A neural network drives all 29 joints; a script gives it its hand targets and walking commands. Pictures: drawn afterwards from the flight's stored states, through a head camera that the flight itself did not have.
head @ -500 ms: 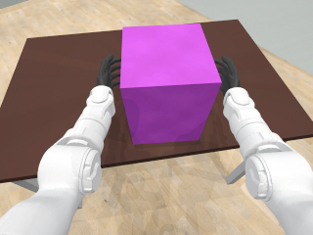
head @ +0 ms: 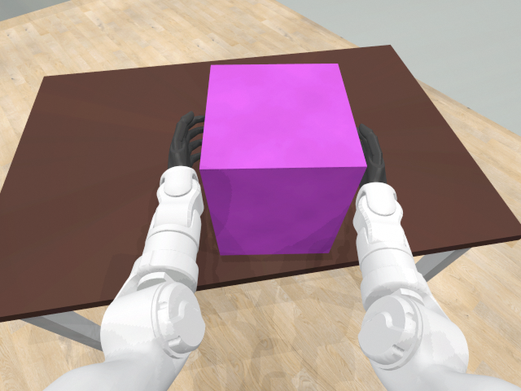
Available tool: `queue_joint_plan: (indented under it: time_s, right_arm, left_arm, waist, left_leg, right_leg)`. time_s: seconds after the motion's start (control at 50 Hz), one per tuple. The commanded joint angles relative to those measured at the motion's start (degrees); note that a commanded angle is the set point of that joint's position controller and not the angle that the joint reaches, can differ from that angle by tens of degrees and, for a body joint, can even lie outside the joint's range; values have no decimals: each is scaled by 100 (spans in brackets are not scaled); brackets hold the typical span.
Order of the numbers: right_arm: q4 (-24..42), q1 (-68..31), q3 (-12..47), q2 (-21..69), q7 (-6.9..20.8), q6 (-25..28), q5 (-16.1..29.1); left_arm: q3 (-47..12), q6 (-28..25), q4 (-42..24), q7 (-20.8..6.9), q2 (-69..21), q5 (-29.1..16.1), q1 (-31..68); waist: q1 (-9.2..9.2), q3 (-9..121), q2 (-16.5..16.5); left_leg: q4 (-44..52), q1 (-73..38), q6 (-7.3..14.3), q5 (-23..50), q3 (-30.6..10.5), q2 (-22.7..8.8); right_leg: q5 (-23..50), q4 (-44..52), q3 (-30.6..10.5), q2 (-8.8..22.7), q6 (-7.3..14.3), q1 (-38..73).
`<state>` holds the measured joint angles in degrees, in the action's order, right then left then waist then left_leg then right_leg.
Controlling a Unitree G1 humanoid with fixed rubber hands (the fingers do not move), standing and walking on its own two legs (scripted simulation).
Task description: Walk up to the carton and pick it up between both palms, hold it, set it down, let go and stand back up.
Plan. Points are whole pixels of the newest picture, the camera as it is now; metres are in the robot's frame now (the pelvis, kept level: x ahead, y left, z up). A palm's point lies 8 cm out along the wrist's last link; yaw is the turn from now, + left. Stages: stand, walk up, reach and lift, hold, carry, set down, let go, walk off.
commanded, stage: reach and lift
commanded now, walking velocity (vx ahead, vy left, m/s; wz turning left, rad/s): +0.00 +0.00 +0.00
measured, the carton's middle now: (274, 166) +0.47 +0.02 +0.04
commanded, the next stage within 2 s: none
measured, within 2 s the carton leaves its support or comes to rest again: leaves its support in 1.82 s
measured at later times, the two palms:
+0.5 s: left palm (182, 166) +0.44 +0.16 +0.08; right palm (369, 180) +0.43 -0.13 +0.07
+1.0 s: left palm (182, 166) +0.44 +0.16 +0.08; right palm (370, 182) +0.43 -0.13 +0.07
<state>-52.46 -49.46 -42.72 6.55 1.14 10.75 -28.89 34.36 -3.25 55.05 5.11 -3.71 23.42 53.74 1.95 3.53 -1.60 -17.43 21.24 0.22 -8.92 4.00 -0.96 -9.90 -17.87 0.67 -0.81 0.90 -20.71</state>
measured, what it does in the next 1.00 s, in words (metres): stands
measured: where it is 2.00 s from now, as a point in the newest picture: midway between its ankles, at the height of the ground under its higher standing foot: outside the picture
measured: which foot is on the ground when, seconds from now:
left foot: down 0.00-1.00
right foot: down 0.00-1.00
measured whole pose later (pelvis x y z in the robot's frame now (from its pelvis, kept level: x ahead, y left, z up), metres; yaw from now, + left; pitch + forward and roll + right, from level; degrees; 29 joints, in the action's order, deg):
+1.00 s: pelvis +0.00 +0.00 +0.00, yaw +0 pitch +13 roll +0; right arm -51.8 -47.8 -40.8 7.3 0.7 11.9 -26.6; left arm 33.4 -3.3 53.6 4.7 -3.7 21.9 51.8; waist 0.9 3.9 -0.4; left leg -18.8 21.8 0.5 -9.6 4.5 -1.1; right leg -10.3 -18.4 4.9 0.2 1.1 -20.8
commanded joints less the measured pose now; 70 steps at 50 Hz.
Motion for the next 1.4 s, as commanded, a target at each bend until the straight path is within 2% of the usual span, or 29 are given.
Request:
queue_joint_plan:
  time_s: [0.0,0.06,0.24,0.46,0.66,0.92,1.12,1.38]
  right_arm:
    - [-345,-2749,1514,2010,717,102,-269]
    - [-367,-2691,1588,2046,717,137,-224]
    - [-245,-2602,1774,2202,687,161,-145]
    - [-195,-2552,1824,2317,706,140,-108]
    - [-222,-2590,1807,2349,729,129,-83]
    - [-244,-2663,1828,2386,698,237,-46]
    - [-297,-2893,1935,2357,651,494,-23]
    - [-611,-3272,2191,2237,543,1134,-21]
  left_arm:
    - [-1283,108,43,-649,-2210,168,2255]
    - [-1362,160,-39,-654,-2303,147,2100]
    - [-1503,223,-128,-704,-2442,65,1933]
    - [-1517,191,2,-757,-2441,37,2008]
    - [-1492,160,99,-756,-2438,28,2151]
    - [-1484,93,196,-761,-2443,21,2253]
    - [-1648,-59,213,-725,-2556,-35,2438]
    - [-1964,-466,318,-661,-2785,-118,2658]
  waist:
    - [2,3149,123]
    - [0,3130,169]
    - [-68,3160,171]
    - [-134,3160,164]
    - [-158,3194,197]
    - [-181,3243,166]
    - [-216,3535,169]
    - [-221,4029,204]
  left_leg:
    - [-588,-1982,-130,3116,333,-150]
    - [-677,-2048,-150,3293,314,-160]
    - [-577,-1672,-75,2998,241,-140]
    - [-454,-1601,-7,2715,214,-151]
    - [-457,-1711,-10,2744,203,-163]
    - [-419,-1509,0,2638,227,-135]
    - [-458,-1397,-54,2725,211,-135]
    - [-510,-1061,-168,2847,192,-139]
  right_leg:
    - [3296,-387,462,104,-388,1277]
    - [3350,-393,477,100,-367,1208]
    - [3707,-489,493,180,-372,1584]
    - [3502,-458,556,201,-387,1628]
    - [3219,-393,605,169,-364,1456]
    - [3415,-446,594,179,-353,1661]
    - [3733,-514,596,164,-317,1875]
    - [4238,-594,587,137,-201,2258]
